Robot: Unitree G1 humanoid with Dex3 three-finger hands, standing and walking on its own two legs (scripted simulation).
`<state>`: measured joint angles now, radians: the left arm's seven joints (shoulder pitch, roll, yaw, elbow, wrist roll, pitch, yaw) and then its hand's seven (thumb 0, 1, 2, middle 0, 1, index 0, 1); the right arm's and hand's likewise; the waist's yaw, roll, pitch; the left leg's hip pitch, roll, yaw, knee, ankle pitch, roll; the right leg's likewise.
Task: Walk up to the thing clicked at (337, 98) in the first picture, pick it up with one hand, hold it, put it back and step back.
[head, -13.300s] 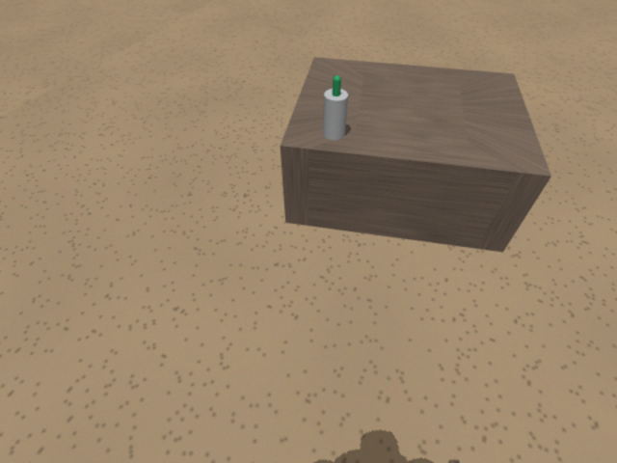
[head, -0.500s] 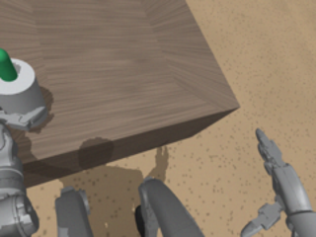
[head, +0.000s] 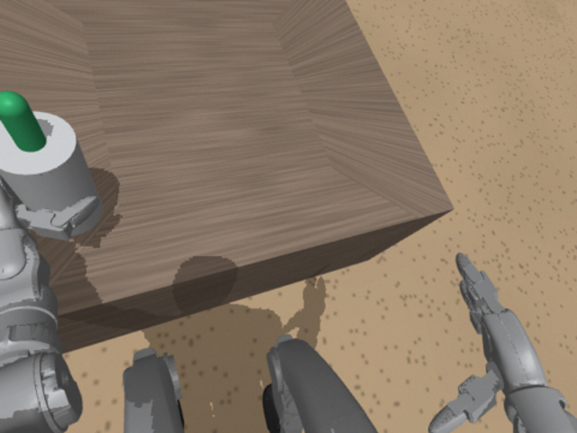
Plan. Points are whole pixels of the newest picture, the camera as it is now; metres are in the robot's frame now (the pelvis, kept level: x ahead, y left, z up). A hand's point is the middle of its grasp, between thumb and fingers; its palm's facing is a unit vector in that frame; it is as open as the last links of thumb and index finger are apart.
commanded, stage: settle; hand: left
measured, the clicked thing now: (45, 166) +0.48 +0.22 -0.01
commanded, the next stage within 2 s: lift in 0.22 s
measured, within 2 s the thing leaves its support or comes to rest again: neither
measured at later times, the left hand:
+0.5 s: hand (41, 179) +0.47 +0.22 -0.02, palm faces +0.24 -0.97 +0.00, open 11.3 cm
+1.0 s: hand (21, 194) +0.40 +0.21 +0.07, palm faces +0.22 -0.97 -0.03, open 11.3 cm
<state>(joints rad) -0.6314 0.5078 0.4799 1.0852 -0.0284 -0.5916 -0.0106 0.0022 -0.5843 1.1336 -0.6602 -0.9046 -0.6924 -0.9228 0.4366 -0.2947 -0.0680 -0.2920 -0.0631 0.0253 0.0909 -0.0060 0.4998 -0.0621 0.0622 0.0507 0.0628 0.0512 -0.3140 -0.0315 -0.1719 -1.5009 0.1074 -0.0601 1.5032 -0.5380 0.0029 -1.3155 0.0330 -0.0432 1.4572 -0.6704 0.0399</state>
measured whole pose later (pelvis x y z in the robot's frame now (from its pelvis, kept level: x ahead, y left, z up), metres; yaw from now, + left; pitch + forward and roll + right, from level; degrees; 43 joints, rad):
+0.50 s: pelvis +0.00 +0.00 +0.02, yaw +1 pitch +28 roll -6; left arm -0.60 0.46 0.46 1.05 -0.05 -0.58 -0.01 0.00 -0.58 1.13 -0.66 -0.91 -0.69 -0.93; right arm 0.42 -0.29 -0.08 -0.22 -0.06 0.04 0.07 -0.01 0.50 -0.06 0.06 0.05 0.06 0.05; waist -0.28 -0.02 -0.17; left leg -1.40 0.10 -0.05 1.42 -0.52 0.00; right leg -1.22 0.03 -0.04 1.38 -0.64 0.04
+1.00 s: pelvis +0.02 +0.00 +0.07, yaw +2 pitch +20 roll -4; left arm -0.31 0.28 0.28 0.68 -0.11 -0.48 0.01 0.00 -0.58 1.13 -0.66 -0.91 -0.69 -0.93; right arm 0.44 -0.25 -0.08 -0.10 -0.03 0.09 0.03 -0.01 0.51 -0.06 0.06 0.05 0.06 0.05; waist -0.14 0.00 -0.15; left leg -1.10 0.09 -0.01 1.22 -0.48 0.00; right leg -0.94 0.01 -0.01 1.18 -0.59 0.04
